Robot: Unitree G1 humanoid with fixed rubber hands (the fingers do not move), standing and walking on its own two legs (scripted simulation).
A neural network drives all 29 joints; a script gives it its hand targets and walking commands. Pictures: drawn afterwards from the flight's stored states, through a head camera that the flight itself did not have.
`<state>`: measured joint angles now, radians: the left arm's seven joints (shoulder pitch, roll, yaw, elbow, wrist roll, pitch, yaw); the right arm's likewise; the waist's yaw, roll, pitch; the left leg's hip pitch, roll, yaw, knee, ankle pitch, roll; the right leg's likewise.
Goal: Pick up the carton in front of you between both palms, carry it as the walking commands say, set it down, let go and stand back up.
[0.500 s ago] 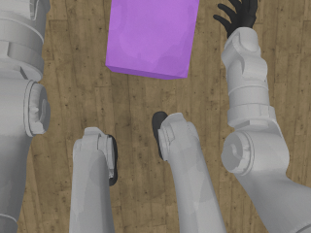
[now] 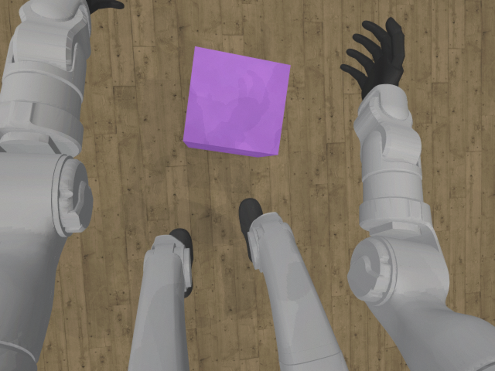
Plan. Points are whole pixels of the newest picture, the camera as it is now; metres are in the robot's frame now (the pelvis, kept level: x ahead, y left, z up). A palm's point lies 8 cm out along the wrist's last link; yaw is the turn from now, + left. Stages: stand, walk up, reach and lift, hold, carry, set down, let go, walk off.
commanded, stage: set down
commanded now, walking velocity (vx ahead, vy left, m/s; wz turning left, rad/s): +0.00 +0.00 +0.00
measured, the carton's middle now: (232, 112) +0.50 -0.09 -0.48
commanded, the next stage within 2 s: let go in 0.02 s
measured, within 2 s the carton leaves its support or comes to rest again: neither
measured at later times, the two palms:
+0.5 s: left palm (12, 116) +0.44 +0.16 +0.01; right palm (458, 146) +0.36 -0.26 +0.02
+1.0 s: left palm out of the picture +0.31 +0.21 +0.09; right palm out of the picture +0.26 -0.24 +0.10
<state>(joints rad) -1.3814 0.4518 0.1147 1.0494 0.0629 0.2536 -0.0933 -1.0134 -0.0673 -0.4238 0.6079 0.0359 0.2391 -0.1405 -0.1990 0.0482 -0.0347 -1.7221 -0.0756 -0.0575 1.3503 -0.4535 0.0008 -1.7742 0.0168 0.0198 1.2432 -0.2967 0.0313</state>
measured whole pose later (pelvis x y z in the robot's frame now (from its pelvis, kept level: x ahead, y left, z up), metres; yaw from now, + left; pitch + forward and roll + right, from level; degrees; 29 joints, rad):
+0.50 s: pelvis +0.05 -0.02 +0.11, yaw +2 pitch +31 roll +1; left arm -0.53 0.14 0.22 0.62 0.12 0.14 0.09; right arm -0.34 -0.16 -0.18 0.51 -0.04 0.11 0.11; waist -0.13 -0.02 -0.06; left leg -1.04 -0.06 -0.08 0.83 -0.34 -0.02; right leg -1.11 0.01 0.01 0.80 -0.23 -0.01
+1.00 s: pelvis +0.11 +0.00 +0.17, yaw -1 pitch +5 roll -1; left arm 0.11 0.19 0.08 0.51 0.03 0.02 -0.01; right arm 0.22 -0.22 -0.01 0.41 0.04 0.04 0.07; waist -0.04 -0.01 0.03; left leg -0.25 -0.02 -0.05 0.49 -0.33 0.01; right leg -0.34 0.04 0.05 0.46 -0.22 0.00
